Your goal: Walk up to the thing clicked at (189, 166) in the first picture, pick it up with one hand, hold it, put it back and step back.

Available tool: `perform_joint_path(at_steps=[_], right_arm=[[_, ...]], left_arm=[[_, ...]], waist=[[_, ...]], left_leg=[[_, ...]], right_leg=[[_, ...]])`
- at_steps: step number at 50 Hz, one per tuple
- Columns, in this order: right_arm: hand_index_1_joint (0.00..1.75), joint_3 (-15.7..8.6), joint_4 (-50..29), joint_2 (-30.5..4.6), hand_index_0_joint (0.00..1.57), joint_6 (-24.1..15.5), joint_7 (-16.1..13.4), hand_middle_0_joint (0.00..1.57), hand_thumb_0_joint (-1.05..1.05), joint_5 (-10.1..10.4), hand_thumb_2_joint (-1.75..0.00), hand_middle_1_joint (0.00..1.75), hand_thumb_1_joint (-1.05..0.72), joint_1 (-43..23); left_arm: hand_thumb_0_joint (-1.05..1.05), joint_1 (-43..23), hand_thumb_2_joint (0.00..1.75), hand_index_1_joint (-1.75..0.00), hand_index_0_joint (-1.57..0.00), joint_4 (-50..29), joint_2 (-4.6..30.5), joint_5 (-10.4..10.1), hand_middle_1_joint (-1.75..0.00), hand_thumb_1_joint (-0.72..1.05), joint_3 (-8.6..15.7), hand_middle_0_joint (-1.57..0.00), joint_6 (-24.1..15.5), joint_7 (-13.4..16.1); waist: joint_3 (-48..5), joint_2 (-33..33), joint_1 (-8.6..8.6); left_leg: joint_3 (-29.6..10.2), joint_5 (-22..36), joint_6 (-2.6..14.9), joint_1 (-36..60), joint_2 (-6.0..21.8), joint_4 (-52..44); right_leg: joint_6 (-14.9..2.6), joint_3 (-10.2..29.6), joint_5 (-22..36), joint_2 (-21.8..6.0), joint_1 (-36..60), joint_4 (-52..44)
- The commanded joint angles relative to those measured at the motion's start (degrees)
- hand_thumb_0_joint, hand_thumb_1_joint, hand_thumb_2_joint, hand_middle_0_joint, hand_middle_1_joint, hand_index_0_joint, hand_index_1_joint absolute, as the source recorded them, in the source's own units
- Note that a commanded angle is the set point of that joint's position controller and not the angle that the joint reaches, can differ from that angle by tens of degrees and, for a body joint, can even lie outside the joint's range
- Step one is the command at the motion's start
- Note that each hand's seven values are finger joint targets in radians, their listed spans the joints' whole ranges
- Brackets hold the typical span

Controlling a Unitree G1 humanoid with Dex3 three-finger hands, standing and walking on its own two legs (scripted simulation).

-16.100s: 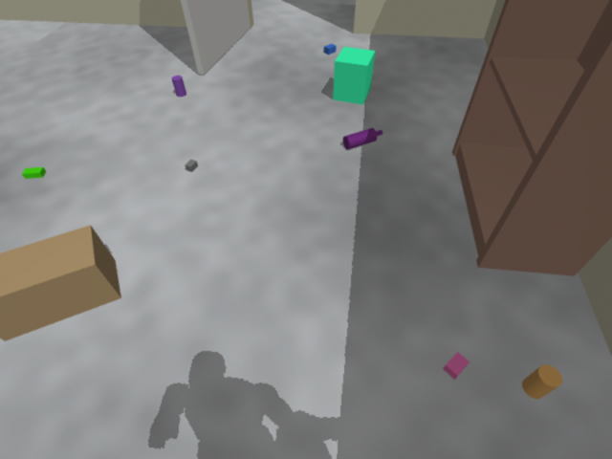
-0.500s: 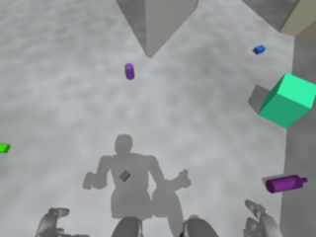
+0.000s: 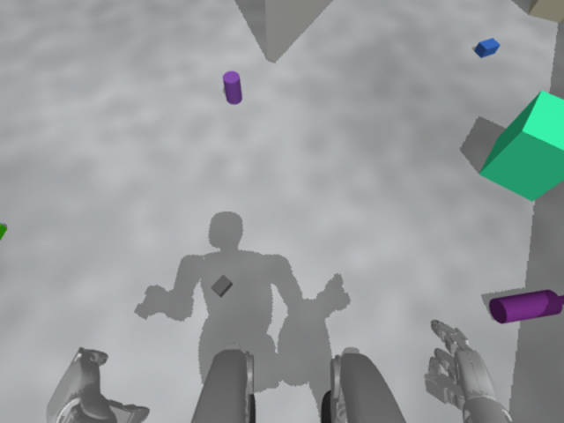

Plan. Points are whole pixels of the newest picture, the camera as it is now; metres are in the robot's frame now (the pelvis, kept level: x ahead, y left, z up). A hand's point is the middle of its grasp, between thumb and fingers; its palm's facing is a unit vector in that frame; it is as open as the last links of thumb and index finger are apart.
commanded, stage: rise first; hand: left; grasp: from above
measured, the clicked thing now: (222, 285) +0.44 +0.20 -0.62
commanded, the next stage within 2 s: approach in 1.70 s
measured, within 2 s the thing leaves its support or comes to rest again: neither
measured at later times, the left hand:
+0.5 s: hand (165, 319) +0.30 +0.28 -0.35, palm faces -0.17 -0.32 -0.93, open 13.3 cm
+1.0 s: hand (184, 302) +0.36 +0.26 -0.43, palm faces -0.20 -0.39 -0.90, open 13.5 cm
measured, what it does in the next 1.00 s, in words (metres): lowers itself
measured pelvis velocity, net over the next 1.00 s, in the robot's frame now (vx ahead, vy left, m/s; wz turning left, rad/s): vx -0.08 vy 0.00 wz -0.09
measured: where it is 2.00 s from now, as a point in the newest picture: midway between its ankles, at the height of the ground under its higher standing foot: outside the picture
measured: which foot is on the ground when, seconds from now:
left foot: down 0.00-1.00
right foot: down 0.00-1.00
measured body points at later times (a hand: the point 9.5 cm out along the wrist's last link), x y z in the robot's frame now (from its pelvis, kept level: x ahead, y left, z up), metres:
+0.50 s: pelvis -0.08 -0.01 -0.20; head +0.12 +0.00 +0.20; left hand +0.31 +0.29 -0.30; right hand +0.04 -0.26 -0.34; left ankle +0.02 +0.12 -0.60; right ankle +0.01 -0.13 -0.60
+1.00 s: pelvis -0.08 +0.00 -0.28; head +0.15 +0.00 +0.11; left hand +0.37 +0.28 -0.38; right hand -0.06 -0.27 -0.41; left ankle +0.02 +0.12 -0.60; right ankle +0.01 -0.13 -0.60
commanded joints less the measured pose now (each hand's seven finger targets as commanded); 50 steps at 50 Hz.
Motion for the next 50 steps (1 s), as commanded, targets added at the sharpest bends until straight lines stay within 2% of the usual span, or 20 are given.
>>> perform_joint_path(at_steps=[1,2,6,9,12,16,19,21,22,25,27,29,32,35,38,39,42,43,45,50], right_arm=[[0.30,-2.9,-2.6,-9.0,0.20,-2.4,-0.1,0.20,0.00,-0.6,-0.89,0.30,-0.88,0.3],[0.30,-2.9,-1.9,-9.4,0.20,-2.4,-0.1,0.20,0.00,-0.7,-0.89,0.30,-0.88,0.3],[0.30,-2.8,1.8,-9.9,0.20,-3.1,0.5,0.20,0.00,-1.6,-0.89,0.30,-0.88,0.2],[0.30,-2.6,4.5,-10.4,0.20,-3.5,1.4,0.20,0.00,-2.7,-0.90,0.30,-0.89,0.6],[0.30,-2.1,5.6,-10.1,0.20,-4.2,2.8,0.20,0.00,-4.2,-0.90,0.30,-0.90,-0.8],[0.30,-1.7,7.2,-9.8,0.20,-4.8,5.1,0.20,0.00,-5.8,-0.90,0.30,-0.90,-1.4],[0.30,-1.8,7.9,-9.2,0.20,-5.0,7.2,0.20,0.00,-6.7,-0.90,0.30,-0.90,-3.0],[0.30,-2.0,8.9,-9.7,0.20,-5.1,8.4,0.20,0.00,-7.0,-0.90,0.30,-0.89,-3.1],[0.30,-2.0,9.2,-9.5,0.20,-5.0,9.0,0.20,0.00,-7.1,-0.90,0.30,-0.89,-2.8],[0.30,-1.7,10.2,-10.9,0.20,-5.5,10.4,0.20,0.00,-7.0,-0.90,0.30,-0.89,-2.1],[0.30,-2.0,11.8,-11.5,0.20,-6.0,11.2,0.20,0.00,-6.7,-0.90,0.30,-0.89,0.0],[0.30,-2.2,13.1,-12.3,0.20,-6.6,11.8,0.20,0.00,-6.6,-0.90,0.30,-0.89,2.0],[0.30,-1.7,14.0,-12.7,0.20,-7.3,12.8,0.20,0.00,-6.5,-0.90,0.30,-0.89,3.8],[0.30,-1.8,13.6,-13.8,0.20,-7.7,13.7,0.20,0.00,-6.5,-0.90,0.30,-0.89,3.4],[0.30,-1.8,14.6,-14.7,0.20,-7.6,14.3,0.20,0.00,-6.8,-0.90,0.30,-0.89,5.1],[0.30,-2.0,14.9,-15.4,0.20,-7.7,14.7,0.20,0.00,-6.8,-0.90,0.30,-0.89,5.5],[0.30,-2.2,15.4,-15.6,0.20,-7.8,15.6,0.20,0.00,-6.9,-0.90,0.30,-0.89,7.4],[0.30,-2.1,15.6,-15.1,0.20,-7.9,15.9,0.20,0.00,-7.0,-0.90,0.30,-0.89,7.8],[0.30,-2.1,15.7,-15.4,0.20,-7.9,16.4,0.20,0.00,-7.1,-0.90,0.30,-0.89,9.2],[0.30,-1.9,15.3,-15.4,0.20,-7.9,17.9,0.20,0.00,-7.3,-0.90,0.30,-0.90,10.3]], left_arm=[[0.00,-12.7,0.89,-0.86,-0.19,2.2,9.1,6.7,-0.85,-0.39,1.9,-0.20,-1.9,7.8],[0.00,-14.8,0.89,-0.86,-0.20,4.1,10.7,8.2,-0.84,-0.39,2.9,-0.22,-1.8,9.7],[0.00,-24.8,0.91,-0.86,-0.20,7.4,10.4,10.8,-0.83,-0.41,1.0,-0.23,-0.9,16.0],[0.00,-33.6,0.94,-0.89,-0.19,13.8,13.5,12.9,-0.85,-0.46,1.4,-0.22,1.6,20.8],[0.00,-41.1,0.98,-0.91,-0.17,19.7,14.7,13.3,-0.87,-0.50,2.4,-0.21,3.4,23.8],[0.00,-50.2,0.97,-0.87,-0.21,23.1,20.5,13.5,-0.82,-0.47,4.9,-0.26,6.1,26.3],[0.00,-53.8,0.92,-0.80,-0.27,27.4,20.6,12.8,-0.74,-0.40,4.6,-0.32,7.8,26.1],[0.00,-55.5,0.90,-0.79,-0.28,30.0,22.0,12.6,-0.74,-0.38,5.6,-0.33,8.3,25.7],[0.00,-56.1,0.92,-0.79,-0.27,31.6,21.3,12.3,-0.73,-0.39,5.7,-0.32,8.7,25.4],[0.00,-60.6,0.91,-0.80,-0.27,34.1,22.9,12.0,-0.75,-0.39,5.4,-0.31,8.4,24.0],[0.00,-61.6,0.90,-0.80,-0.27,37.1,21.2,11.0,-0.75,-0.37,5.1,-0.32,7.9,23.0],[0.00,-65.8,0.91,-0.84,-0.25,37.6,20.0,10.1,-0.80,-0.39,4.5,-0.28,6.8,22.4],[0.00,-70.1,0.93,-0.87,-0.23,37.8,22.5,10.5,-0.83,-0.41,5.9,-0.26,5.7,22.5],[0.00,-73.3,0.94,-0.90,-0.21,38.8,25.7,12.7,-0.88,-0.43,7.8,-0.23,5.0,23.5],[0.00,-75.6,0.96,-0.91,-0.19,40.7,26.2,15.4,-0.88,-0.45,8.1,-0.21,5.3,24.1],[0.00,-75.4,0.96,-0.91,-0.18,41.9,26.5,16.3,-0.88,-0.46,8.2,-0.21,5.4,24.4],[0.00,-75.5,0.97,-0.91,-0.18,44.4,26.2,15.7,-0.87,-0.47,9.8,-0.21,5.6,25.0],[0.00,-76.2,0.97,-0.92,-0.17,44.4,25.4,15.2,-0.89,-0.48,9.3,-0.20,5.4,24.9],[0.00,-75.9,0.97,-0.92,-0.17,46.2,26.7,15.1,-0.89,-0.48,10.5,-0.20,5.1,24.6],[0.00,-74.9,0.91,-0.92,-0.20,47.4,30.6,17.1,-0.91,-0.43,11.2,-0.21,4.7,22.3]], waist=[[-19.4,3.3,-1.31],[-20.5,3.7,-0.63],[-30.4,4.2,-1.99],[-33.6,4.2,-2.46],[-37.5,4.2,-2.35],[-41.4,5.2,-1.71],[-40.3,4.9,-2.56],[-39.5,5.2,-2.92],[-38.5,5.3,-3.22],[-35.9,4.4,-5.36],[-33.7,4.6,-6.88],[-33.2,5.5,-8.40],[-32.6,8.1,-9.01],[-33.8,11.8,-8.79],[-34.5,14.1,-9.87],[-34.5,14.9,-9.62],[-34.1,14.6,-10.12],[-33.7,14.5,-10.47],[-32.8,13.1,-10.77],[-33.3,9.2,-10.90]], left_leg=[[-0.3,15.7,0.03,5.4,-1.4,-1.7],[-0.2,14.8,-0.13,3.7,-1.4,-0.1],[-0.1,17.8,-0.19,0.1,-1.2,7.4],[0.0,17.0,-0.38,-4.1,-0.9,12.1],[0.6,14.6,-0.10,-8.7,-0.9,17.4],[1.5,10.6,0.23,-14.2,-0.8,22.1],[1.7,6.6,0.59,-19.3,-0.7,25.4],[1.5,4.2,0.83,-21.4,-0.9,26.7],[1.5,3.1,0.84,-21.8,-0.7,27.5],[0.8,-0.7,1.21,-27.1,-0.9,29.7],[-0.2,-3.0,1.14,-28.0,-0.7,30.7],[-1.0,-3.9,0.87,-28.5,-0.5,31.5],[-2.0,-4.7,0.59,-26.9,-0.1,32.2],[-2.1,-5.0,0.37,-25.8,0.0,32.7],[-2.3,-3.6,0.09,-24.4,0.2,33.4],[-2.3,-3.6,0.12,-25.2,0.2,33.6],[-2.8,-2.0,-0.16,-24.9,0.4,34.6],[-2.2,-1.7,0.09,-26.4,0.2,35.6],[-1.8,-0.4,0.26,-29.1,0.1,36.9],[0.4,3.3,1.59,-34.9,-0.4,41.5]], right_leg=[[-2.13,0.4,14.7,2.3,-1.9,0.5],[-2.08,0.5,14.1,2.3,-4.0,1.9],[-1.85,0.5,17.8,2.6,-9.6,8.1],[-1.60,0.1,18.2,2.6,-13.3,11.5],[-1.29,0.1,17.0,2.4,-15.6,14.8],[-0.79,1.4,11.9,1.9,-16.8,17.3],[-0.60,2.9,5.3,2.0,-20.1,17.6],[-0.73,2.2,1.9,2.4,-23.0,18.7],[-0.71,1.8,1.1,2.5,-24.4,19.3],[-0.77,1.2,-4.3,3.3,-28.9,21.5],[-0.86,0.1,-5.4,3.5,-32.8,23.8],[-0.89,-0.7,-4.9,3.5,-35.1,26.0],[-0.99,-1.8,-3.3,3.1,-38.9,28.7],[-1.46,-2.7,-2.4,2.7,-41.5,31.4],[-1.67,-3.3,0.4,2.3,-44.2,33.7],[-1.71,-3.6,0.8,2.3,-44.6,34.4],[-1.63,-4.1,2.3,2.1,-45.7,36.2],[-1.57,-3.9,2.2,2.4,-44.9,35.9],[-1.23,-3.7,3.2,2.5,-43.1,36.1],[-0.63,-2.8,6.0,3.2,-39.1,36.9]])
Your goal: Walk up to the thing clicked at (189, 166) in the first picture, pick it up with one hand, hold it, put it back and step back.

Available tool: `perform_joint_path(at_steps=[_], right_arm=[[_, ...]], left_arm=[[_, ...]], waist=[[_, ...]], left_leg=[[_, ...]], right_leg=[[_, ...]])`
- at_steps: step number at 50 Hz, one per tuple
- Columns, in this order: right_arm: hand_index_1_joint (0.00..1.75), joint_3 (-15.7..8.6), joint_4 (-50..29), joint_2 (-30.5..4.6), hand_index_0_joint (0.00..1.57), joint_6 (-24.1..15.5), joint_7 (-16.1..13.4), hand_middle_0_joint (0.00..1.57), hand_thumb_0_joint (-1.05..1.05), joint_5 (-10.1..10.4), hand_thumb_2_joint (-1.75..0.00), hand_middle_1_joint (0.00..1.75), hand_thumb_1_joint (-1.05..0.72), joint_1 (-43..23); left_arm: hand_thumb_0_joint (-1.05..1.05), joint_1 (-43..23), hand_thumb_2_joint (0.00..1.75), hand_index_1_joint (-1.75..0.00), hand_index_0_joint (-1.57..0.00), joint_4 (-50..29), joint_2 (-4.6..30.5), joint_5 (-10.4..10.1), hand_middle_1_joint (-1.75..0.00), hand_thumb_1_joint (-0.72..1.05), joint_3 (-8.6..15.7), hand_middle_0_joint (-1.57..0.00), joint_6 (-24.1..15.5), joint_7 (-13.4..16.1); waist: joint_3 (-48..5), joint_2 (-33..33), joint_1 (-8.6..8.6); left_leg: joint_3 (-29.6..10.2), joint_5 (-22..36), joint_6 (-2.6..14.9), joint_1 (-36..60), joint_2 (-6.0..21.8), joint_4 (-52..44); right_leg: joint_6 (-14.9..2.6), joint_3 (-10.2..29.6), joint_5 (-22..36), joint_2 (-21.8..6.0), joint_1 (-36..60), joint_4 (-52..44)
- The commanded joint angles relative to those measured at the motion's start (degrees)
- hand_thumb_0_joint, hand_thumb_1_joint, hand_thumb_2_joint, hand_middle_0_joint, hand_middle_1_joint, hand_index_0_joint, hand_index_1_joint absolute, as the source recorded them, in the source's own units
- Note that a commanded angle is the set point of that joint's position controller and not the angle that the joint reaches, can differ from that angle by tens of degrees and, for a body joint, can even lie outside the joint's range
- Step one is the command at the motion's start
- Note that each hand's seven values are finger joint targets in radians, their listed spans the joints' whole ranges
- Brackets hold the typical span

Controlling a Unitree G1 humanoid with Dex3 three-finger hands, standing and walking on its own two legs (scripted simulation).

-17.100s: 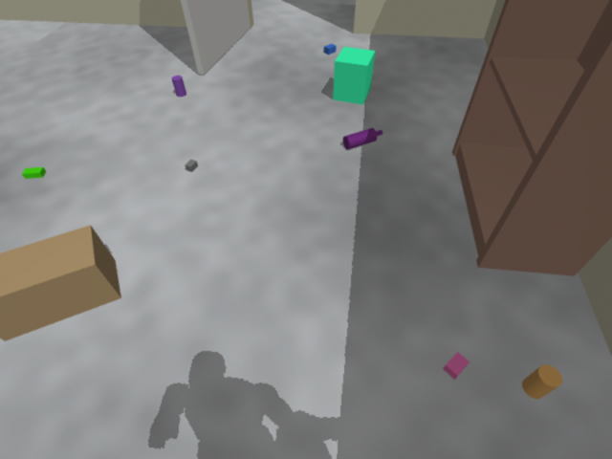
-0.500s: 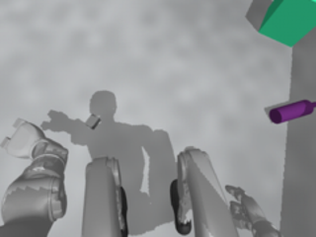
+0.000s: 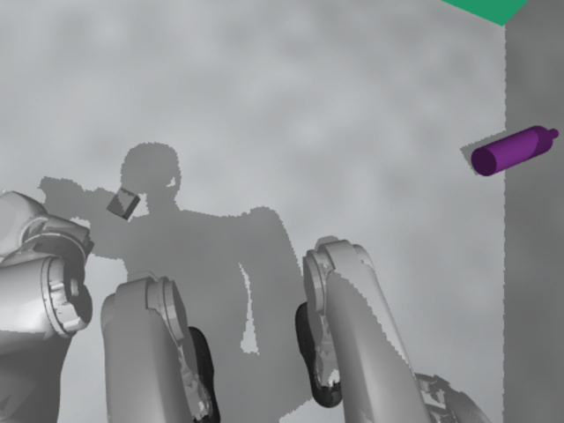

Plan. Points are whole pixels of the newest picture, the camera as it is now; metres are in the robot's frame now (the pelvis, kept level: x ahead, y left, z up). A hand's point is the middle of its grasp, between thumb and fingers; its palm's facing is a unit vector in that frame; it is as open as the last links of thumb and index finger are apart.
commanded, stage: rise first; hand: left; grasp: from above
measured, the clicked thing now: (124, 203) +0.50 +0.25 -0.34
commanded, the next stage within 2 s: approach in 0.70 s
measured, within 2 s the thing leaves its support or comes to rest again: neither
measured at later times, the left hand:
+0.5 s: hand (63, 231) +0.42 +0.30 -0.20, palm faces -0.18 -0.40 -0.90, open 13.6 cm
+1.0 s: hand (83, 221) +0.45 +0.28 -0.23, palm faces -0.26 -0.38 -0.89, open 13.6 cm
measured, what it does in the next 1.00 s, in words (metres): stands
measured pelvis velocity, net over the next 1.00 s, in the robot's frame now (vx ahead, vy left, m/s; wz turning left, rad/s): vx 0.00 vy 0.00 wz -0.06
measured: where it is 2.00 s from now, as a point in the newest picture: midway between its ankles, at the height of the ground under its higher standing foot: (263, 385)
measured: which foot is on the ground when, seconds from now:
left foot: down 0.00-1.00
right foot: down 0.00-1.00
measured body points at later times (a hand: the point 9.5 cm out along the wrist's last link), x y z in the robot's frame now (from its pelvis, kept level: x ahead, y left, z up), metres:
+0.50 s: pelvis +0.00 +0.00 -0.03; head +0.25 +0.02 +0.35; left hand +0.43 +0.31 -0.14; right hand +0.04 -0.27 -0.16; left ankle +0.09 +0.13 -0.33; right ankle +0.10 -0.12 -0.33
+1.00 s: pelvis +0.00 +0.00 -0.04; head +0.27 +0.03 +0.32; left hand +0.46 +0.30 -0.18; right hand -0.01 -0.27 -0.14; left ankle +0.09 +0.13 -0.33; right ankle +0.10 -0.12 -0.33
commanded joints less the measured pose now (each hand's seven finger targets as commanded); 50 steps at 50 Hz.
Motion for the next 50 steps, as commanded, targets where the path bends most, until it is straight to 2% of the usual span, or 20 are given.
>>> perform_joint_path(at_steps=[1,4,5,13,19,23,28,29,31,33,34,36,38,40,41,42,43,44,46,50], right_arm=[[0.30,-3.0,-1.2,-11.9,0.20,-1.0,1.2,0.20,0.00,0.0,-0.90,0.30,-0.90,11.2],[0.30,-2.6,-1.4,-11.7,0.20,-1.3,1.9,0.20,0.00,-0.3,-0.90,0.30,-0.90,11.7],[0.30,-2.6,-1.5,-11.9,0.20,-1.4,1.9,0.20,0.00,-0.2,-0.90,0.30,-0.90,11.8],[0.30,-2.6,-1.0,-12.5,0.20,-1.7,2.5,0.20,0.00,-0.6,-0.90,0.30,-0.91,13.8],[0.30,-1.8,-0.5,-12.6,0.20,-1.5,2.7,0.20,0.00,-1.2,-0.90,0.30,-0.91,13.8],[0.30,-1.7,0.0,-13.4,0.20,-2.0,2.8,0.20,0.00,-1.5,-0.90,0.30,-0.90,13.7],[0.30,-1.0,0.1,-14.0,0.20,-2.3,3.6,0.20,0.00,-2.1,-0.90,0.30,-0.90,13.7],[0.30,-0.9,0.1,-14.4,0.20,-2.3,3.7,0.20,0.00,-1.9,-0.90,0.30,-0.90,13.3],[0.30,-0.6,0.2,-14.5,0.20,-2.6,4.1,0.20,0.00,-2.2,-0.90,0.30,-0.90,13.7],[0.30,-0.7,0.5,-15.0,0.20,-2.8,4.4,0.20,0.00,-2.4,-0.90,0.30,-0.90,14.1],[0.30,-0.4,0.6,-15.0,0.20,-2.9,4.7,0.20,0.00,-2.8,-0.90,0.30,-0.90,14.1],[0.30,-0.3,0.6,-15.5,0.20,-3.0,4.9,0.20,0.00,-2.5,-0.90,0.30,-0.90,14.2],[0.30,0.2,0.6,-15.4,0.20,-3.2,5.2,0.20,0.00,-2.9,-0.90,0.30,-0.90,14.2],[0.30,0.4,1.0,-15.4,0.20,-3.4,5.6,0.20,0.00,-3.4,-0.90,0.30,-0.91,14.2],[0.30,0.2,0.8,-16.1,0.20,-3.4,5.7,0.20,0.00,-3.1,-0.89,0.30,-0.89,14.6],[0.30,0.7,0.7,-15.6,0.20,-3.3,5.7,0.20,0.00,-3.0,-0.89,0.30,-0.89,14.5],[0.30,0.8,1.3,-15.6,0.20,-3.5,5.9,0.20,0.00,-3.7,-0.89,0.30,-0.89,14.3],[0.30,1.2,1.1,-16.0,0.20,-3.7,6.2,0.20,0.00,-3.6,-0.89,0.30,-0.89,15.1],[0.30,1.6,1.3,-16.3,0.20,-4.0,6.4,0.20,0.00,-3.7,-0.89,0.30,-0.89,15.5],[0.30,3.3,1.2,-17.8,0.20,-5.1,7.1,0.20,0.00,-4.6,-0.89,0.30,-0.90,15.5]], left_arm=[[0.00,-15.0,0.91,-0.93,-0.20,-4.8,16.4,3.6,-0.92,-0.43,-0.6,-0.21,-0.6,0.7],[0.00,-14.9,0.89,-0.94,-0.21,-4.8,16.8,4.5,-0.93,-0.42,-0.3,-0.21,-1.3,0.3],[0.00,-14.1,0.90,-0.94,-0.21,-4.5,16.9,4.6,-0.93,-0.43,-0.1,-0.21,-1.5,0.4],[0.00,-17.5,0.93,-0.95,-0.18,-8.8,17.1,5.0,-0.94,-0.48,0.1,-0.19,-3.1,0.4],[0.00,-18.6,0.94,-0.92,-0.18,-6.2,18.7,5.9,-0.90,-0.49,1.1,-0.20,-3.4,1.7],[0.00,-18.2,0.92,-0.87,-0.21,-3.5,19.2,6.1,-0.83,-0.46,2.5,-0.24,-3.4,2.6],[0.00,-19.6,0.90,-0.86,-0.22,-0.9,20.0,7.1,-0.83,-0.43,1.9,-0.25,-3.4,2.9],[0.00,-19.1,0.89,-0.86,-0.23,-0.6,20.4,6.7,-0.83,-0.42,2.6,-0.26,-3.5,3.2],[0.00,-19.8,0.87,-0.85,-0.24,0.3,19.8,6.8,-0.83,-0.40,2.0,-0.26,-3.4,3.5],[0.00,-20.0,0.87,-0.85,-0.24,0.3,20.6,6.8,-0.82,-0.40,2.4,-0.27,-3.4,3.6],[0.00,-20.5,0.86,-0.84,-0.26,1.5,20.3,6.6,-0.81,-0.38,2.1,-0.28,-3.3,3.7],[0.00,-20.5,0.86,-0.84,-0.25,0.6,22.0,6.3,-0.81,-0.39,3.7,-0.28,-3.4,4.4],[0.00,-20.9,0.85,-0.83,-0.27,1.6,21.3,6.0,-0.81,-0.37,2.7,-0.29,-3.4,4.4],[0.00,-22.4,0.92,-0.85,-0.22,0.8,22.9,6.4,-0.79,-0.46,2.7,-0.27,-3.4,4.2],[0.00,-20.8,0.91,-0.93,-0.16,0.8,23.6,5.9,-0.87,-0.46,4.3,-0.19,-3.5,4.4],[0.00,-21.3,0.93,-0.96,-0.13,0.9,23.3,5.8,-0.95,-0.48,4.0,-0.14,-3.5,4.5],[0.00,-22.9,0.92,-0.98,-0.13,2.0,22.1,6.2,-0.98,-0.48,2.0,-0.14,-3.5,4.2],[0.00,-22.8,0.94,-0.98,-0.13,3.1,21.4,6.8,-0.96,-0.50,1.2,-0.14,-3.7,3.9],[0.00,-24.2,0.94,-0.99,-0.12,3.7,22.5,7.7,-0.99,-0.50,0.9,-0.13,-4.3,4.0],[0.00,-27.4,0.93,-1.02,-0.13,6.5,22.7,8.8,-1.02,-0.50,-1.9,-0.13,-5.3,4.9]], waist=[[-36.1,6.7,-0.36],[-36.3,5.5,-0.62],[-36.6,5.6,0.05],[-40.0,10.0,-1.08],[-36.4,8.9,-2.21],[-34.5,9.6,-2.18],[-32.4,10.9,-3.33],[-32.4,11.2,-2.71],[-31.5,11.3,-4.01],[-31.9,11.7,-3.84],[-30.9,11.6,-4.60],[-31.5,12.4,-3.80],[-31.0,11.6,-4.93],[-30.8,12.2,-5.16],[-31.9,11.9,-4.31],[-32.1,12.1,-4.55],[-30.5,12.4,-6.29],[-29.7,12.2,-6.97],[-29.4,11.6,-7.62],[-27.8,11.4,-10.42]], left_leg=[[4.1,7.4,1.05,23.3,-1.9,-10.0],[4.3,7.9,1.39,21.9,-1.9,-8.6],[4.4,7.8,1.32,21.5,-1.9,-8.5],[3.6,9.7,0.66,25.4,-1.2,-7.3],[3.3,7.7,1.09,21.7,-1.2,-5.9],[2.2,6.3,0.65,22.4,-1.1,-6.6],[1.6,5.8,0.52,22.1,-1.2,-6.5],[1.5,5.7,0.59,22.2,-1.1,-6.4],[1.1,5.4,0.53,22.3,-1.1,-6.3],[1.0,6.0,0.44,23.0,-1.0,-6.1],[0.8,5.9,0.47,22.5,-1.0,-5.9],[1.0,6.1,0.50,22.6,-1.0,-5.6],[1.0,5.5,0.57,21.4,-1.0,-5.2],[1.2,6.1,0.68,20.9,-1.1,-4.3],[1.3,6.7,0.61,21.0,-1.0,-4.4],[1.3,7.4,0.52,21.1,-0.9,-4.1],[1.0,6.9,0.66,20.9,-0.9,-3.5],[0.8,6.9,0.42,21.0,-0.9,-3.8],[0.4,6.6,0.59,20.2,-0.8,-3.0],[-0.6,5.6,0.94,18.9,-1.1,-2.1]], right_leg=[[-0.81,-2.6,9.2,1.7,19.9,-14.5],[-0.63,-2.7,9.9,2.0,21.0,-13.9],[-0.68,-2.7,9.6,2.1,21.2,-13.8],[-1.13,-4.1,12.0,2.4,20.8,-11.1],[-0.93,-4.3,10.3,2.5,19.3,-11.1],[-1.28,-5.1,8.3,2.4,16.5,-10.3],[-1.52,-5.6,7.9,2.6,15.0,-9.7],[-1.52,-5.7,7.7,2.7,14.9,-9.9],[-1.51,-6.0,7.6,2.6,14.5,-9.8],[-1.54,-6.2,8.0,2.7,14.4,-9.5],[-1.53,-6.3,8.2,2.8,14.2,-9.3],[-1.46,-6.3,8.2,2.9,14.8,-9.7],[-1.34,-6.3,7.7,3.0,15.2,-9.8],[-1.22,-6.3,8.4,2.9,15.5,-9.2],[-1.13,-6.3,8.7,3.1,16.6,-9.5],[-1.13,-6.3,9.5,3.2,16.8,-9.4],[-1.13,-6.8,9.4,2.9,15.4,-8.6],[-1.19,-6.9,9.5,3.4,15.4,-8.9],[-1.11,-6.9,9.3,3.4,15.4,-8.9],[-1.02,-7.7,9.1,3.5,15.5,-8.5]])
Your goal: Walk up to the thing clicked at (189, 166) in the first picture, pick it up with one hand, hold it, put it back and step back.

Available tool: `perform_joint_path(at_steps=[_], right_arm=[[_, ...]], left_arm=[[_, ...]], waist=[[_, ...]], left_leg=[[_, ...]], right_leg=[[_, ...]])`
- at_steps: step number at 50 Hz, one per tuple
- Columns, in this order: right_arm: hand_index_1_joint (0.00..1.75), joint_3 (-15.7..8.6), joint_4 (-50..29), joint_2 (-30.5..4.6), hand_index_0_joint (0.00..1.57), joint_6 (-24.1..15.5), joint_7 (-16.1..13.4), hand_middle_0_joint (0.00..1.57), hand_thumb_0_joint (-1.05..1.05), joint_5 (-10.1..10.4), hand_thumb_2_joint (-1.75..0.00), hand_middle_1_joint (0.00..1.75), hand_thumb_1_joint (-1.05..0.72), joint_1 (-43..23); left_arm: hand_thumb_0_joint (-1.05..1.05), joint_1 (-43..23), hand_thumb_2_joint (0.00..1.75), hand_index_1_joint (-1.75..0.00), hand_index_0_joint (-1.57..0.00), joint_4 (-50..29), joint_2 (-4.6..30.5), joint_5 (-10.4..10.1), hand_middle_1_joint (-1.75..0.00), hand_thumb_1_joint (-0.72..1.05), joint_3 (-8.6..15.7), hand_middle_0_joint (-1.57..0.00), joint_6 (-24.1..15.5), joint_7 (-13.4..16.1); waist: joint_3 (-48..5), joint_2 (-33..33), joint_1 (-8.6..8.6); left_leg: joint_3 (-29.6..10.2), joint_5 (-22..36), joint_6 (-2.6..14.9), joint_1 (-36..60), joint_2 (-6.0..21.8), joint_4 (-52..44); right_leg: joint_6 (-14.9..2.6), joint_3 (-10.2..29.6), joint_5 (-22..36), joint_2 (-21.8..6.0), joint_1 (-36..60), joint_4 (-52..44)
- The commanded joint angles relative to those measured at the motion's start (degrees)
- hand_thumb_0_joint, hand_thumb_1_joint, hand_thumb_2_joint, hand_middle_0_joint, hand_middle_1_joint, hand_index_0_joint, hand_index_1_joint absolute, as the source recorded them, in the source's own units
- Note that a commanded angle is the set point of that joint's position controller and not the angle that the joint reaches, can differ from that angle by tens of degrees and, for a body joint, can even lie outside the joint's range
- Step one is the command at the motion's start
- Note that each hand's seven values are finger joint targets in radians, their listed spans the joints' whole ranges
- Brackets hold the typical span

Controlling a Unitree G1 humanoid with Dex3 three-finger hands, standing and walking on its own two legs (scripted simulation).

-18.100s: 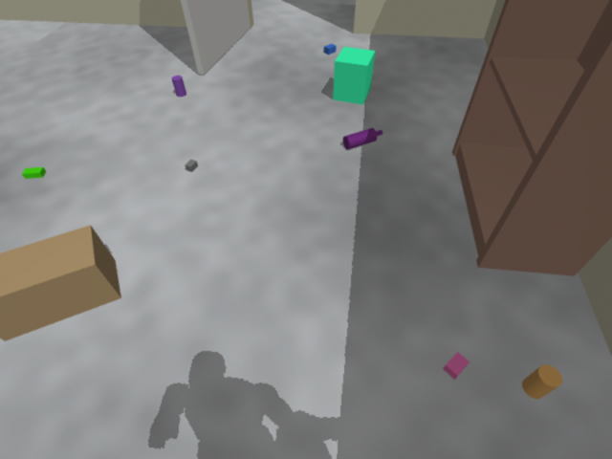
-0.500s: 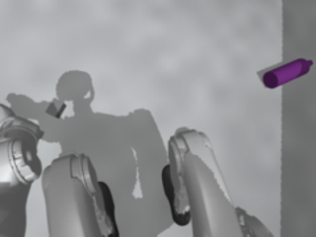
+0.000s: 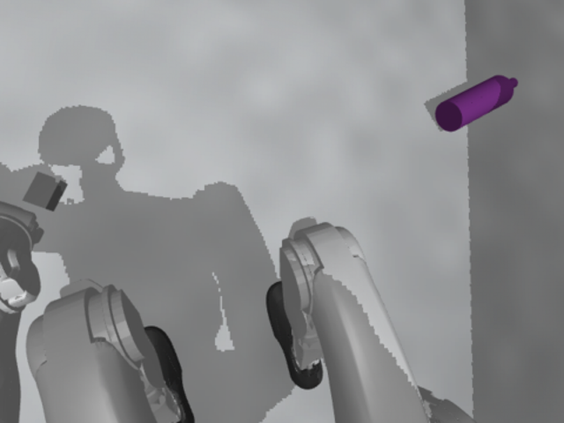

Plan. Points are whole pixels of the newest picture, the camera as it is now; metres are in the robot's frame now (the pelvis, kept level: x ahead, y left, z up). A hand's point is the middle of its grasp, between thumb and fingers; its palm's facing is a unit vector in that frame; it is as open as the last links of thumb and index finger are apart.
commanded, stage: approach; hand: left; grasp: from above
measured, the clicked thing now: (46, 191) +0.48 +0.28 -0.30
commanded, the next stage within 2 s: rest palm in 0.30 s
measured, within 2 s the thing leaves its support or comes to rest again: neither
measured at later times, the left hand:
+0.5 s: hand (40, 163) +0.51 +0.25 -0.23, palm faces -0.09 -0.37 -0.92, open 14.3 cm
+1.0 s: hand (38, 189) +0.48 +0.27 -0.26, palm faces -0.14 -0.43 -0.89, open 14.1 cm
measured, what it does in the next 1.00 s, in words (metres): stands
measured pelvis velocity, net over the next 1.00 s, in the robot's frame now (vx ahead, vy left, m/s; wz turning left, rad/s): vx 0.01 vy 0.01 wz -0.10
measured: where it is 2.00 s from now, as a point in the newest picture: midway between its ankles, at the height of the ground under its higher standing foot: (237, 376)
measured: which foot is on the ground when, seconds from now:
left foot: down 0.00-1.00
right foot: down 0.00-1.00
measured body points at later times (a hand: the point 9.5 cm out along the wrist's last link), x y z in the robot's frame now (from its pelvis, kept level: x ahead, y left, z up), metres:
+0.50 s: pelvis +0.00 +0.00 -0.01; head +0.31 +0.05 +0.31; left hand +0.51 +0.27 -0.18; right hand -0.04 -0.25 -0.07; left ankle +0.08 +0.13 -0.29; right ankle +0.10 -0.11 -0.29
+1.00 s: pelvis +0.01 +0.01 -0.01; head +0.32 +0.08 +0.30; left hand +0.49 +0.29 -0.21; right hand -0.01 -0.23 -0.06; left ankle +0.08 +0.13 -0.29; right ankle +0.10 -0.11 -0.29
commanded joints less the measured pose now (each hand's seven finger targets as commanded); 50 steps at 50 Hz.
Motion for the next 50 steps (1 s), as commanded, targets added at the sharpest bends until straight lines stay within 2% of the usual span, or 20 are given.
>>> perform_joint_path(at_steps=[1,2,3,8,12,14,17,20,21,24,27,28,32,33,35,41,43,46,47,50], right_arm=[[0.30,-1.8,1.4,-15.6,0.20,-1.3,0.8,0.20,0.00,-0.5,-0.89,0.30,-0.90,15.2],[0.30,-1.4,1.3,-16.1,0.20,-1.5,0.8,0.20,0.00,-0.4,-0.89,0.30,-0.90,15.1],[0.30,-0.8,1.2,-16.0,0.20,-1.9,1.0,0.20,0.00,-1.1,-0.90,0.30,-0.90,14.8],[0.30,1.8,0.3,-17.8,0.20,-2.6,2.0,0.20,0.00,-2.4,-0.90,0.30,-0.91,14.1],[0.30,4.0,-1.5,-19.1,0.20,-2.6,3.1,0.20,0.00,-3.4,-0.90,0.30,-0.92,13.6],[0.30,4.8,-2.0,-20.5,0.20,-2.5,3.7,0.20,0.00,-3.6,-0.90,0.30,-0.92,12.5],[0.30,6.0,-4.1,-21.0,0.20,-1.8,4.9,0.20,0.00,-3.8,-0.90,0.30,-0.92,11.1],[0.30,6.2,-5.4,-21.9,0.20,-1.3,5.9,0.20,0.00,-3.6,-0.90,0.30,-0.93,9.6],[0.30,6.2,-6.4,-22.1,0.20,-0.9,6.1,0.20,0.00,-2.8,-0.91,0.30,-0.92,9.5],[0.30,6.7,-6.4,-22.4,0.20,-0.4,6.4,0.20,0.00,-2.1,-0.91,0.30,-0.92,9.8],[0.30,7.4,-7.8,-22.0,0.20,0.2,5.9,0.20,0.00,-0.7,-0.91,0.30,-0.92,10.9],[0.30,8.3,-7.2,-20.8,0.20,0.5,6.0,0.20,0.00,-0.5,-0.91,0.30,-0.92,12.5],[0.30,8.0,-7.6,-22.1,0.20,0.5,5.0,0.20,0.00,0.2,-0.90,0.30,-0.91,12.9],[0.30,8.4,-8.1,-21.6,0.20,0.2,4.7,0.20,0.00,0.3,-0.90,0.30,-0.91,12.0],[0.30,8.8,-7.7,-21.4,0.20,0.4,4.8,0.20,0.00,0.1,-0.90,0.30,-0.91,12.5],[0.30,9.6,-7.0,-22.1,0.20,-0.2,5.1,0.20,0.00,-0.4,-0.91,0.30,-0.91,11.3],[0.30,9.8,-6.8,-22.3,0.20,-0.5,5.8,0.20,0.00,-0.9,-0.91,0.30,-0.91,11.5],[0.30,10.0,-7.1,-23.2,0.20,-1.1,6.2,0.20,0.00,-0.8,-0.91,0.30,-0.92,11.5],[0.30,10.4,-8.4,-23.0,0.20,-1.1,6.6,0.20,0.00,-1.0,-0.91,0.30,-0.92,10.8],[0.30,11.1,-8.2,-22.8,0.20,-1.0,6.8,0.20,0.00,-1.1,-0.91,0.30,-0.91,10.8]], left_arm=[[0.00,-20.6,0.93,-1.02,-0.12,-3.7,12.5,2.8,-1.03,-0.51,-3.4,-0.12,-1.6,3.6],[0.00,-21.7,0.93,-1.02,-0.12,-3.3,13.0,2.5,-1.03,-0.51,-3.5,-0.12,-1.8,4.4],[0.00,-22.4,0.94,-1.03,-0.11,-2.4,12.0,2.5,-1.04,-0.52,-4.3,-0.11,-2.0,5.0],[0.00,-25.6,0.97,-1.08,-0.08,1.1,14.3,2.0,-1.07,-0.59,-4.1,-0.08,-1.9,9.2],[0.00,-27.7,0.98,-1.07,-0.08,1.6,18.3,0.7,-1.07,-0.61,-2.7,-0.08,-0.3,11.7],[0.00,-28.1,0.99,-1.08,-0.07,1.3,21.8,0.1,-1.07,-0.61,-1.4,-0.08,0.6,13.0],[0.00,-26.9,0.98,-1.08,-0.07,0.2,24.6,-1.2,-1.07,-0.61,-0.6,-0.08,2.1,14.6],[0.00,-26.5,0.94,-1.09,-0.09,-2.3,27.2,-2.6,-1.10,-0.59,0.1,-0.08,3.9,14.7],[0.00,-26.4,0.98,-1.04,-0.06,-3.8,28.0,-2.9,-1.03,-0.61,0.4,-0.08,4.2,14.6],[0.00,-24.2,0.97,-1.06,-0.07,-2.2,26.9,-4.3,-1.05,-0.59,-1.0,-0.08,5.4,12.6],[0.00,-22.7,0.98,-1.04,-0.06,-2.2,26.0,-7.4,-1.02,-0.59,-1.8,-0.08,5.6,9.8],[0.00,-21.5,0.97,-1.04,-0.07,-0.5,24.1,-8.2,-1.03,-0.57,-3.0,-0.08,5.8,8.9],[0.00,-22.5,0.95,-1.05,-0.08,-2.7,23.4,-9.2,-1.05,-0.54,-5.0,-0.08,5.1,7.2],[0.00,-22.9,0.94,-1.05,-0.08,-4.1,24.5,-9.1,-1.06,-0.53,-4.8,-0.08,4.6,7.1],[0.00,-22.7,0.93,-1.06,-0.09,-4.1,22.9,-8.8,-1.07,-0.52,-5.9,-0.08,3.9,7.4],[0.00,-22.7,0.93,-1.06,-0.09,-4.5,22.5,-8.2,-1.07,-0.52,-6.4,-0.08,2.5,9.5],[0.00,-23.5,0.94,-1.05,-0.09,-5.0,21.9,-8.5,-1.05,-0.53,-6.4,-0.08,2.3,10.2],[0.00,-22.8,0.97,-1.05,-0.07,-3.8,23.9,-8.9,-1.04,-0.57,-5.2,-0.08,2.4,11.2],[0.00,-22.7,0.96,-1.05,-0.08,-4.0,22.6,-10.0,-1.04,-0.55,-5.6,-0.09,2.4,11.3],[0.00,-21.9,0.95,-1.05,-0.08,-3.0,24.5,-9.2,-1.05,-0.54,-5.1,-0.09,2.4,11.5]], waist=[[-37.3,14.2,-5.56],[-37.7,15.3,-5.70],[-37.6,16.0,-6.97],[-36.7,18.7,-9.67],[-35.9,20.7,-10.85],[-34.7,21.9,-10.45],[-34.6,22.7,-10.21],[-32.7,23.4,-10.45],[-35.1,23.8,-9.95],[-32.0,21.8,-11.43],[-32.0,18.7,-11.64],[-31.1,17.4,-12.19],[-30.1,17.0,-13.24],[-29.5,18.2,-12.95],[-28.9,19.3,-13.60],[-26.2,25.1,-13.92],[-26.3,25.4,-14.20],[-25.9,25.0,-14.11],[-25.5,24.3,-14.18],[-26.2,23.9,-13.78]], left_leg=[[3.4,6.7,1.48,25.7,-1.3,-11.4],[2.9,6.6,1.25,26.4,-1.2,-11.7],[2.6,6.5,1.22,27.0,-1.2,-11.6],[2.0,7.6,0.83,27.6,-1.1,-10.2],[1.8,11.8,0.69,29.6,-0.8,-8.8],[1.7,13.0,0.59,30.0,-0.5,-8.4],[1.6,14.9,0.85,30.0,-0.4,-7.5],[0.8,14.3,1.16,29.9,-0.6,-7.4],[0.9,14.4,1.08,29.9,-0.2,-7.3],[1.1,10.9,1.77,24.8,-0.2,-7.0],[0.5,8.0,1.94,21.1,0.1,-6.8],[0.2,7.1,2.01,20.0,0.1,-6.8],[-2.0,4.8,1.56,21.8,0.3,-8.5],[-2.3,4.5,1.49,22.7,0.3,-8.7],[-3.4,5.4,0.97,24.9,0.5,-9.9],[-4.2,7.1,-0.02,30.0,0.9,-10.3],[-4.4,8.6,-0.30,31.0,1.0,-9.8],[-4.0,8.7,-0.04,30.0,0.8,-9.2],[-4.4,9.4,-0.12,30.5,0.7,-8.7],[-3.6,11.0,-0.03,29.6,0.8,-8.3]], right_leg=[[-0.90,-4.9,8.5,2.3,20.2,-15.2],[-1.07,-5.2,8.6,2.4,20.2,-15.0],[-1.07,-5.5,8.8,2.4,20.3,-14.8],[-0.82,-6.1,11.9,2.4,22.3,-14.6],[-0.21,-6.8,17.0,2.2,25.2,-13.5],[0.19,-7.1,18.8,2.4,26.9,-13.0],[0.71,-7.4,21.5,2.6,30.2,-12.6],[0.93,-8.2,21.3,2.1,29.5,-11.8],[0.90,-8.1,21.5,2.9,30.2,-12.3],[1.23,-7.7,18.8,3.5,29.6,-13.4],[1.22,-7.0,14.9,4.5,29.6,-14.5],[1.21,-7.1,13.6,4.7,29.4,-14.8],[0.64,-8.5,11.2,5.0,27.6,-14.4],[0.47,-8.5,10.9,4.8,26.1,-14.3],[-0.01,-9.6,12.3,4.4,25.3,-13.2],[-0.72,-10.4,14.8,3.8,23.3,-12.2],[-0.65,-10.8,15.9,3.6,23.6,-11.4],[-0.26,-10.5,16.6,3.8,24.8,-12.3],[-0.27,-10.8,16.8,3.3,24.7,-11.3],[-0.10,-10.5,18.7,4.1,26.4,-12.2]])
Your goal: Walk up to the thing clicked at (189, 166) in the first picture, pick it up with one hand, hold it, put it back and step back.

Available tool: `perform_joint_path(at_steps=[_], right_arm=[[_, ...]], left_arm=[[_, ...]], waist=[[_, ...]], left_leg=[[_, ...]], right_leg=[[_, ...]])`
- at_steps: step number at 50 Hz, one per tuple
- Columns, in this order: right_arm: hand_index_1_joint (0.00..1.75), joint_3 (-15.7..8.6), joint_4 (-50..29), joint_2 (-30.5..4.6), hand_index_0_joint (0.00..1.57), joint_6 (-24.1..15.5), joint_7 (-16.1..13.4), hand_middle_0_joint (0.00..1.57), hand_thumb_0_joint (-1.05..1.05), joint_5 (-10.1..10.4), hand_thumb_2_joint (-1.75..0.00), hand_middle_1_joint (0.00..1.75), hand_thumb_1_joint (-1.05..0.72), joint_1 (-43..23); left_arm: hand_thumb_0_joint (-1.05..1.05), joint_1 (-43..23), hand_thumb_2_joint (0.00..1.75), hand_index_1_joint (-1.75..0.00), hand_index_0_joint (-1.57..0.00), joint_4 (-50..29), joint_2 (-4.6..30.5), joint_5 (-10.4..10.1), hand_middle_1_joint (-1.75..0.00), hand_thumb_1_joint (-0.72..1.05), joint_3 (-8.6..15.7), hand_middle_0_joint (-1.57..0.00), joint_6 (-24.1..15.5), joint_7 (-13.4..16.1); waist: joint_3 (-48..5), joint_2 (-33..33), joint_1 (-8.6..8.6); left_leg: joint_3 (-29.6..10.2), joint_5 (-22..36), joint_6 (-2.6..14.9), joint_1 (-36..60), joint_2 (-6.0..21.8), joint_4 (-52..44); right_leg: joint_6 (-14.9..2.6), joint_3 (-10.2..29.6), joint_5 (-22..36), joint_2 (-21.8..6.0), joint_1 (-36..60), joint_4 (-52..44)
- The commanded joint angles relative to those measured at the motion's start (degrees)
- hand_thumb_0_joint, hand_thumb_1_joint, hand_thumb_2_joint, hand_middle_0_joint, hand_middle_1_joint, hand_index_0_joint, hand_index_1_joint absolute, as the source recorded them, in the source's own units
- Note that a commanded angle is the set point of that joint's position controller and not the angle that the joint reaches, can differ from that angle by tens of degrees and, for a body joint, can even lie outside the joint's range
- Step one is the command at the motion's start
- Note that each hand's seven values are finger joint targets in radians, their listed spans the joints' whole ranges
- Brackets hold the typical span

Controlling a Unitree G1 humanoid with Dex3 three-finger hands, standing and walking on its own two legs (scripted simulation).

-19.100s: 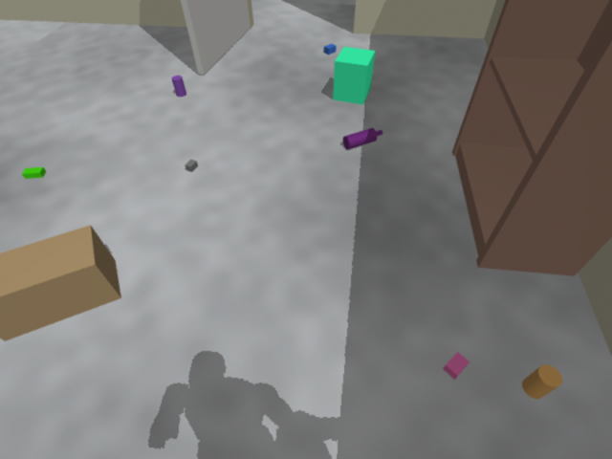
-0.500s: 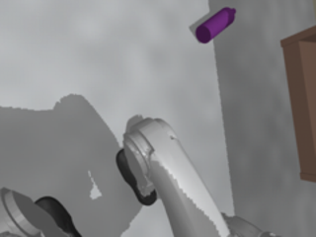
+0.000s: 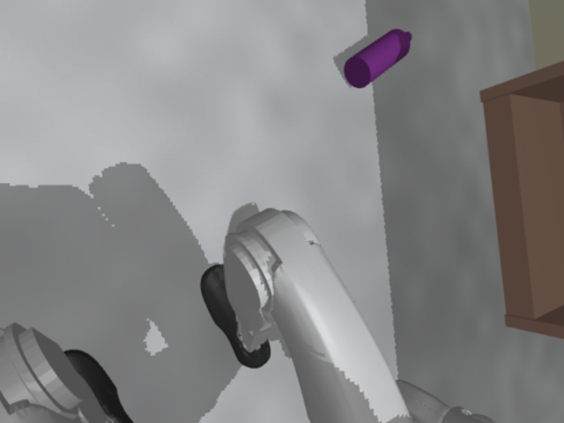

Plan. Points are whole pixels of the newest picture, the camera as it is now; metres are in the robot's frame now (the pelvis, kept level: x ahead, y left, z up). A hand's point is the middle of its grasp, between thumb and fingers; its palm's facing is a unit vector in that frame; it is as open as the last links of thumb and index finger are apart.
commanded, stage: rest palm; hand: left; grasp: from above
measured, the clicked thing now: out of the picture +0.45 +0.32 -0.30
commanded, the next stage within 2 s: close in 0.26 s
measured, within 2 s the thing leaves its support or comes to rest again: neither
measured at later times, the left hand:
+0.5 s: hand out of the picture +0.43 +0.32 -0.28, palm faces -0.08 -0.43 -0.90, open 13.4 cm
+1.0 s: hand out of the picture +0.44 +0.31 -0.28, palm faces -0.08 -0.42 -0.90, open 12.4 cm
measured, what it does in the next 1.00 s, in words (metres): stands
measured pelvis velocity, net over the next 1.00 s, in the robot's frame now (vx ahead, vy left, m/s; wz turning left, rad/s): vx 0.00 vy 0.00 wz -0.03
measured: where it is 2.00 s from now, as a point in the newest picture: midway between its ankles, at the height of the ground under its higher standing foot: (182, 375)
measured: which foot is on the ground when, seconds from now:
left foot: down 0.00-1.00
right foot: down 0.00-1.00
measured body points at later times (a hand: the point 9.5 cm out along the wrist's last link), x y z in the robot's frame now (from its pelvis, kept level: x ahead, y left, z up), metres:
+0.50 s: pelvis -0.01 +0.00 +0.00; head +0.31 +0.10 +0.29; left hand +0.44 +0.34 -0.23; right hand +0.01 -0.24 -0.05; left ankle +0.06 +0.13 -0.28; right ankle +0.11 -0.11 -0.28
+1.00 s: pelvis +0.00 +0.00 +0.00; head +0.31 +0.11 +0.30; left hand +0.45 +0.32 -0.23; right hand +0.00 -0.24 -0.03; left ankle +0.06 +0.13 -0.28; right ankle +0.11 -0.11 -0.28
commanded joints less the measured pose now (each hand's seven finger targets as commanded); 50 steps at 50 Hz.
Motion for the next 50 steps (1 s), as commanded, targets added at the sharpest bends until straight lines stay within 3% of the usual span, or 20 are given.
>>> perform_joint_path(at_steps=[1,6,12,14,17,22,25,27,34,42,46,48,49,50], right_arm=[[0.30,-3.6,1.9,-20.1,0.20,0.4,0.9,0.20,0.00,-0.1,-0.91,0.30,-0.92,13.9],[0.30,-3.0,0.1,-20.6,0.20,0.8,1.4,0.20,0.00,-0.4,-0.91,0.30,-0.92,13.6],[0.30,-2.1,-1.1,-20.3,0.20,1.3,1.5,0.20,0.00,-0.3,-0.91,0.30,-0.91,13.0],[0.30,-2.6,-1.5,-21.2,0.20,1.6,1.0,0.20,0.00,0.1,-0.91,0.30,-0.92,12.9],[0.30,-2.0,-1.4,-20.6,0.20,1.9,0.7,0.20,0.00,-0.1,-0.91,0.30,-0.92,12.7],[0.30,-1.7,-1.8,-21.0,0.20,1.8,0.1,0.20,0.00,-0.1,-0.90,0.30,-0.89,12.1],[0.30,-1.6,-0.9,-21.2,0.20,1.6,0.0,0.20,0.00,0.1,-0.90,0.30,-0.89,12.0],[0.30,-1.4,-1.5,-21.5,0.20,1.4,0.1,0.20,0.00,0.0,-0.90,0.30,-0.89,12.0],[0.30,-1.6,-0.5,-21.6,0.20,1.1,0.0,0.20,0.00,0.2,-0.90,0.30,-0.89,12.5],[0.30,-1.6,-2.0,-22.3,0.20,0.6,0.7,0.20,0.00,-0.1,-0.90,0.30,-0.89,12.1],[0.30,-1.3,-3.6,-22.8,0.20,0.4,1.2,0.20,0.00,-0.3,-0.90,0.30,-0.89,11.8],[0.30,-0.9,-3.2,-22.8,0.20,0.2,1.1,0.20,0.00,-0.2,-0.90,0.30,-0.89,11.1],[0.30,-0.9,-2.3,-23.0,0.20,0.3,0.8,0.20,0.00,-0.2,-0.90,0.30,-0.90,11.6],[0.30,-1.0,-3.5,-22.9,0.20,0.5,0.9,0.20,0.00,0.2,-0.90,0.30,-0.89,11.6]], left_arm=[[0.00,-13.1,0.99,-1.07,-0.09,-4.3,10.9,1.7,-1.06,-0.54,-1.1,-0.09,-0.3,3.2],[0.00,-12.1,0.95,-1.07,-0.09,-4.7,12.3,0.7,-1.07,-0.52,-0.2,-0.09,0.0,3.6],[0.00,-11.4,0.92,-1.04,-0.10,-6.8,13.7,-0.2,-1.04,-0.49,-0.2,-0.10,0.0,3.0],[0.00,-10.5,0.94,-1.04,-0.10,-6.8,15.7,-0.3,-1.04,-0.51,1.2,-0.10,-0.1,3.2],[0.00,-10.9,0.97,-1.05,-0.09,-7.7,16.2,0.3,-1.04,-0.52,1.0,-0.10,-0.4,3.1],[0.00,-10.9,0.99,-0.98,-0.24,-8.0,15.1,-0.3,-0.96,-0.31,-0.7,-0.26,-0.7,2.3],[0.00,-11.0,0.91,-0.93,-0.21,-6.2,13.8,-0.9,-0.92,-0.34,-0.9,-0.22,-0.9,2.1],[0.00,-10.7,0.90,-0.91,-0.22,-6.4,12.4,-1.2,-0.88,-0.34,-2.3,-0.24,-0.9,1.5],[0.00,-10.7,0.89,-0.89,-0.25,-5.2,11.8,-0.4,-0.87,-0.31,-3.4,-0.27,-0.5,1.3],[0.00,-9.8,0.84,-0.81,-0.29,-6.0,12.7,-0.6,-0.78,-0.28,-2.6,-0.32,-0.9,3.2],[0.00,-9.5,0.80,-0.79,-0.33,-6.7,11.7,-3.8,-0.77,-0.22,-2.0,-0.36,-1.3,3.8],[0.00,-9.6,0.80,-0.78,-0.34,-6.4,12.9,-4.1,-0.75,-0.21,-1.8,-0.37,-1.3,3.6],[0.00,-8.4,0.79,-0.80,-0.35,-5.6,14.0,-3.1,-0.78,-0.20,-1.4,-0.36,-1.4,3.2],[0.00,-8.9,0.80,-0.78,-0.36,-6.5,13.7,-3.8,-0.75,-0.18,-1.3,-0.39,-1.4,2.9]], waist=[[-37.8,31.8,-4.83],[-39.1,30.1,-4.73],[-38.5,30.2,-4.59],[-38.9,30.5,-4.29],[-38.9,31.9,-4.27],[-36.5,30.8,-6.10],[-35.6,30.1,-6.26],[-34.9,30.6,-6.95],[-33.4,30.5,-6.60],[-34.1,30.4,-6.25],[-34.1,29.6,-6.30],[-33.5,29.3,-6.19],[-33.7,29.1,-6.63],[-34.3,28.3,-6.30]], left_leg=[[4.4,15.5,0.81,28.3,1.4,-13.3],[4.9,17.4,1.26,26.8,1.4,-11.8],[4.9,15.5,1.30,25.7,1.4,-11.8],[4.9,13.9,1.39,25.6,1.7,-12.4],[4.8,14.1,1.19,26.2,1.8,-12.5],[4.0,11.3,1.30,25.9,1.9,-12.6],[3.1,11.1,1.11,26.4,2.1,-12.6],[2.7,11.7,0.94,27.3,2.0,-12.9],[2.2,11.6,0.64,27.6,1.9,-13.7],[2.5,13.3,0.95,27.7,1.8,-13.0],[2.4,15.1,1.14,28.3,1.7,-11.9],[2.8,13.6,1.29,27.3,1.4,-11.4],[3.3,12.2,1.33,25.6,1.6,-11.9],[3.4,12.4,1.48,25.4,1.6,-11.4]], right_leg=[[-0.89,-4.2,21.0,2.9,23.5,-12.2],[-0.34,-4.2,23.5,3.4,26.2,-12.3],[-0.40,-4.5,21.0,3.3,25.8,-12.0],[-0.35,-4.4,19.9,3.8,27.1,-13.1],[-0.63,-4.6,19.8,3.6,26.8,-12.8],[-0.69,-5.1,17.2,3.5,24.5,-13.2],[-0.72,-5.8,16.8,3.3,22.4,-12.9],[-0.79,-6.1,17.3,3.3,22.1,-12.5],[-0.86,-6.4,17.6,3.5,21.9,-12.5],[-0.69,-6.2,19.5,3.7,24.6,-12.9],[-0.50,-6.3,20.5,3.6,25.0,-11.9],[-0.31,-6.2,19.4,3.3,24.3,-12.4],[-0.18,-5.9,18.7,4.0,24.7,-13.3],[-0.16,-5.8,18.6,3.7,25.2,-13.6]])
